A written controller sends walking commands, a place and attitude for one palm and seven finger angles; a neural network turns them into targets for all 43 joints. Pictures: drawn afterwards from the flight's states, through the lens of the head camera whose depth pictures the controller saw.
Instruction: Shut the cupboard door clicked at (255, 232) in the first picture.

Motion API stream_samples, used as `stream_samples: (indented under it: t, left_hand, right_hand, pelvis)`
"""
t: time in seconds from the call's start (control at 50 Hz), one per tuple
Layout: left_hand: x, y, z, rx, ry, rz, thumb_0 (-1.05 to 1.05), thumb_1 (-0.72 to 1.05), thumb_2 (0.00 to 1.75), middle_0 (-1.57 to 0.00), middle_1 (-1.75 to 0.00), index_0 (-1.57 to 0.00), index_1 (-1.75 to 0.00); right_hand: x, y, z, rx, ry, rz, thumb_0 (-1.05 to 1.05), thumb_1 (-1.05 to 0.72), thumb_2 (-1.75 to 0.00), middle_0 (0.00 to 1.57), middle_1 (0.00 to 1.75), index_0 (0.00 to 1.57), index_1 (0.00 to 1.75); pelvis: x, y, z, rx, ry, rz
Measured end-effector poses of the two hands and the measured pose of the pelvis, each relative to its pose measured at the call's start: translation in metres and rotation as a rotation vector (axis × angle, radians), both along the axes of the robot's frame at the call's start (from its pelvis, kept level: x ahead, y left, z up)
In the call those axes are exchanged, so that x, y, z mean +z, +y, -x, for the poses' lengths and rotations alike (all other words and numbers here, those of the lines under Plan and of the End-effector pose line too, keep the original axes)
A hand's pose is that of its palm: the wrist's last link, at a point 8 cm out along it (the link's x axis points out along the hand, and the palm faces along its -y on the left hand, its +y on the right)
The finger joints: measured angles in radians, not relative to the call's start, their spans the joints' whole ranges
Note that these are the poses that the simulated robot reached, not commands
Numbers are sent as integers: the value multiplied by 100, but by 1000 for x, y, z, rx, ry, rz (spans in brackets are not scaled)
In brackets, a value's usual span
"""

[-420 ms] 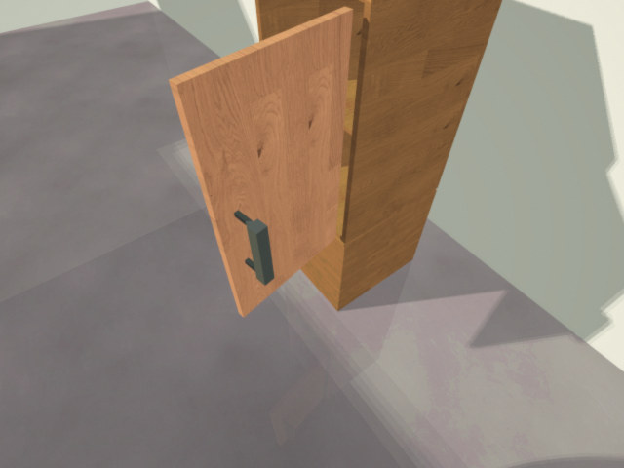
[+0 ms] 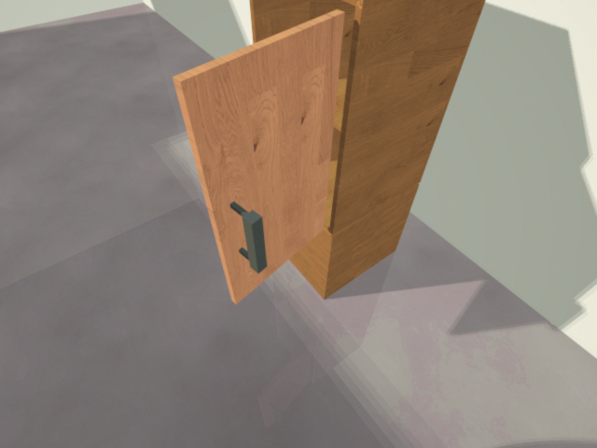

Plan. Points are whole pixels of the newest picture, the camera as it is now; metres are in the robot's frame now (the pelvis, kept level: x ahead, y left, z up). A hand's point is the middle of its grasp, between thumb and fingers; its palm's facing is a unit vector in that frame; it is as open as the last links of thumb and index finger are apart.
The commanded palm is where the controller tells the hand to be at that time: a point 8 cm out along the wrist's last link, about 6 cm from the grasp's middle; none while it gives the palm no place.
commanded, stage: look at it before walking up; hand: left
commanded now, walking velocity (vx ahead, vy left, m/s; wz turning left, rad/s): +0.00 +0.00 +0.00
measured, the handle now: (247, 237) +0.50 +0.13 -0.09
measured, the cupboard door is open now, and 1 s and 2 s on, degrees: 100 100 100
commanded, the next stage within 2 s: walk to a spot facing it in 0.42 s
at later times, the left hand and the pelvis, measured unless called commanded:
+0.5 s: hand out of the picture -0.01 +0.19 -0.17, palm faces +0.03 -0.97 -0.22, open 7.4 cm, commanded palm none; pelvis +0.00 +0.00 +0.00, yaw +0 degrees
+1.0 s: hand out of the picture +0.03 +0.18 -0.17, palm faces -0.08 -0.95 -0.29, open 7.4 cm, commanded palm none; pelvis -0.03 -0.02 -0.01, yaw -10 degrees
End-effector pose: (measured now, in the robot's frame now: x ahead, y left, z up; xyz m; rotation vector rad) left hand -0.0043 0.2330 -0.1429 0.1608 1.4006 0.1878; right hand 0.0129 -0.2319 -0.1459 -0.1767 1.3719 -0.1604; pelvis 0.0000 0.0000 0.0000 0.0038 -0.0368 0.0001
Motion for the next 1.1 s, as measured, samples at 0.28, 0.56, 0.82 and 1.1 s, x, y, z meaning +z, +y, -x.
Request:
stream_samples:
  t: [0.28,0.56,0.82,1.1]
  left_hand:
    - [1,5,7,1,13,0,1,91,90,-20,-29,-20,-30]
    - [1,4,12,5,28,-3,1,91,90,-20,-29,-20,-30]
    - [-7,3,-7,-62,37,-1,1,91,90,-20,-30,-20,-30]
    - [19,-12,-39,-186,-35,-88,1,91,90,-20,-29,-20,-30]
  right_hand:
    - [0,6,8,3,17,-4,0,-91,-90,20,30,20,30]
    - [-1,2,7,5,22,-1,0,-91,-90,20,30,20,30]
    - [-9,-7,15,-113,-37,19,0,-90,-90,20,30,20,30]
    - [-4,-54,15,-230,-127,26,1,-91,-90,20,30,20,30]
  pelvis:
    - [0,5,4,4,0,0]
    - [0,3,3,4,4,-1]
    - [-11,-1,13,-107,26,-8]
    - [-3,-24,29,-250,38,-49]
